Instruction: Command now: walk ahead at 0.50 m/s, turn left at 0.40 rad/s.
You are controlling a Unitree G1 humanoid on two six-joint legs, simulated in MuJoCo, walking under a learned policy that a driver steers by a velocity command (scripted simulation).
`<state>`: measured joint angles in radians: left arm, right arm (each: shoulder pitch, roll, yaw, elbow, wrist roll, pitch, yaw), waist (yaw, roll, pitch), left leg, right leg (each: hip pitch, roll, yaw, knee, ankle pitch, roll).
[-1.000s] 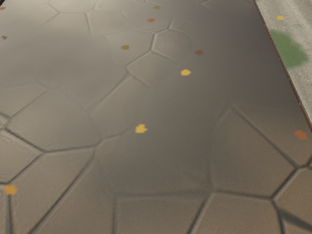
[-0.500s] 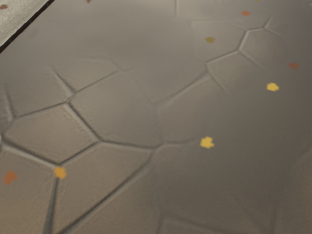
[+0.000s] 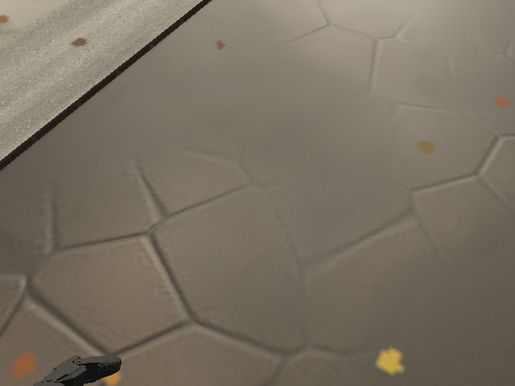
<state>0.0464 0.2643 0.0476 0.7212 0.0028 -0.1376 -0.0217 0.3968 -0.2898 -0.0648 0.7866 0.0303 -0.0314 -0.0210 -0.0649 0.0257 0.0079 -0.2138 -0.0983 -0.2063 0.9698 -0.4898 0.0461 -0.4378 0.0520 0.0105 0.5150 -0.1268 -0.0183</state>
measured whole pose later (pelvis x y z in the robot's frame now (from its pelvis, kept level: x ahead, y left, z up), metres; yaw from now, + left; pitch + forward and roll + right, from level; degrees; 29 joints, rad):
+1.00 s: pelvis +0.41 +0.05 +0.00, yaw -12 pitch +2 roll +1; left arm 0.14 0.30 0.07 0.65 0.00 0.00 -0.02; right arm 0.13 -0.30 -0.07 0.79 0.00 -0.01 -0.02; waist 0.00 0.01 0.07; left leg -0.41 0.00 0.04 1.09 -0.56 -0.03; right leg -0.43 0.03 0.00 0.55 -0.17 -0.07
